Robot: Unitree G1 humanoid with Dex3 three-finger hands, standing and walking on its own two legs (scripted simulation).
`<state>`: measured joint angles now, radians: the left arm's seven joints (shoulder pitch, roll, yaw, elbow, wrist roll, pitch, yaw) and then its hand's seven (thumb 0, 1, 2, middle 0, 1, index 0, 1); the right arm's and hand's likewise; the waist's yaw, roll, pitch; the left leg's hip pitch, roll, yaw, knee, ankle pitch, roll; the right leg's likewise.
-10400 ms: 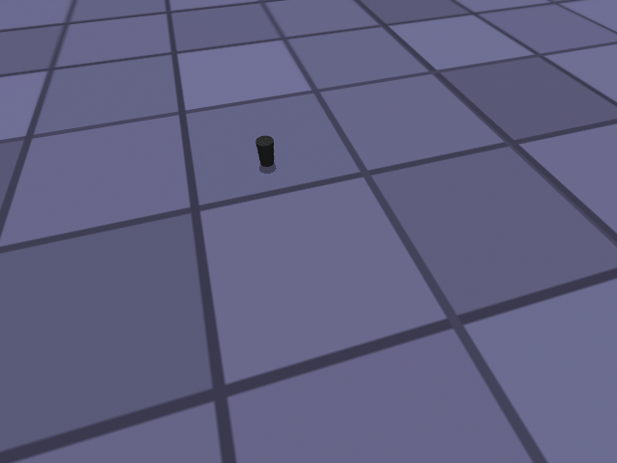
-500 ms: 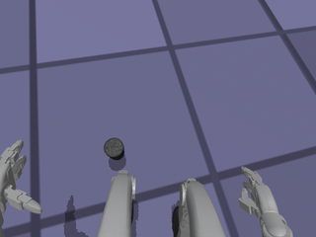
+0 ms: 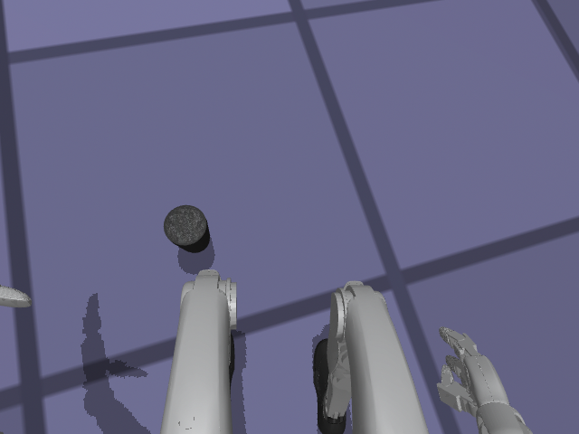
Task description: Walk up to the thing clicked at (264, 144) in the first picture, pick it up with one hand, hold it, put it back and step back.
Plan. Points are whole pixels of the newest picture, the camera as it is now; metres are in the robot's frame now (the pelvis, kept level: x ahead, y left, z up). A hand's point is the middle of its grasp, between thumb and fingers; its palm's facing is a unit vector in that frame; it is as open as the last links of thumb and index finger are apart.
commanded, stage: go down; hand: left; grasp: from the side
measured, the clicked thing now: (190, 232) +0.43 +0.23 -0.40
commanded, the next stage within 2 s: approach in 1.36 s
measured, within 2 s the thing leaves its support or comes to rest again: neither
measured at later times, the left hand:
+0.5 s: hand out of the picture +0.33 +0.41 -0.07, palm faces +0.24 -0.96 -0.14, open 17.2 cm
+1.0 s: hand (1, 223) +0.35 +0.41 -0.08, palm faces +0.23 -0.96 -0.13, open 17.3 cm
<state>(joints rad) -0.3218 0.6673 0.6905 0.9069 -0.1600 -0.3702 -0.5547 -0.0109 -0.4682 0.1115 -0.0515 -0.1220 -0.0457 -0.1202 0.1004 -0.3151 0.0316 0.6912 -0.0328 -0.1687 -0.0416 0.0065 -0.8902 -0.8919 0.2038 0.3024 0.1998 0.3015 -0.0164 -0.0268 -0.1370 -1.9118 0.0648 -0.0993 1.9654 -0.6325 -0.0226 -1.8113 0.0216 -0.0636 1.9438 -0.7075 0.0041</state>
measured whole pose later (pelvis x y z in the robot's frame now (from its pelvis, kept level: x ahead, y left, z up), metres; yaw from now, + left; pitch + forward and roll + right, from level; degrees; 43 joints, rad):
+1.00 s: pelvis -0.01 +0.00 -0.08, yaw -2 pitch +32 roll -6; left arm -0.49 0.83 0.82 1.02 -0.20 -0.38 -0.67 -0.01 -0.51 0.11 -0.04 -0.09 -0.03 -0.09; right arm 0.09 -0.34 0.09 0.73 -0.05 -0.16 -0.03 0.00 -0.91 -0.90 0.20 0.30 0.20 0.30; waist -0.04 -0.04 -0.09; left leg -2.13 0.06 -0.14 2.22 -0.65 -0.03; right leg -2.02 0.04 -0.08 2.19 -0.73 0.01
